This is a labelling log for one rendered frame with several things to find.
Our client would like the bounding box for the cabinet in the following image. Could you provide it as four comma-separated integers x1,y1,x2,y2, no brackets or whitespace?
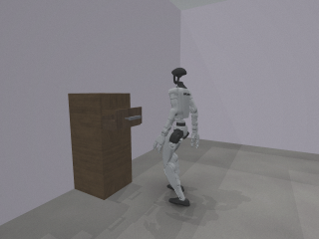
68,93,133,200

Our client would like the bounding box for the left robot thigh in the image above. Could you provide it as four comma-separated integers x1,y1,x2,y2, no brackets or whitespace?
162,130,181,172

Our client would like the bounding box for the handle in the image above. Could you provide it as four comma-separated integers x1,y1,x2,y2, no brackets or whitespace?
125,116,142,120

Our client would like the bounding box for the right robot forearm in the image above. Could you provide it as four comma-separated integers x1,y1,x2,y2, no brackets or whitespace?
191,112,198,132

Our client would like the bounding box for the left robot hand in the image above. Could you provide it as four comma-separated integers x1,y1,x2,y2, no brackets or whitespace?
153,134,165,153

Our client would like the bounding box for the right robot hand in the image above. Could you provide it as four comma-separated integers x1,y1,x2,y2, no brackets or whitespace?
191,131,199,148

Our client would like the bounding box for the left robot upper arm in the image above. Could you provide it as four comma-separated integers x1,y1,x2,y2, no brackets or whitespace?
168,88,179,116

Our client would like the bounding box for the drawer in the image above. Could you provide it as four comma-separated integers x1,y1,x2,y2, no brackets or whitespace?
102,107,143,131

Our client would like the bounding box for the humanoid robot head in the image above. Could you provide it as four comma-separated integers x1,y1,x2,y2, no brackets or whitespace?
171,68,187,89

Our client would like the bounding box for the left robot forearm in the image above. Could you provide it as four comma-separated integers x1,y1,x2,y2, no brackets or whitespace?
160,109,175,136

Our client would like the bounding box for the right robot upper arm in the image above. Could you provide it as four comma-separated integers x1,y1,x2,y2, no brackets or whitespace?
189,91,197,114

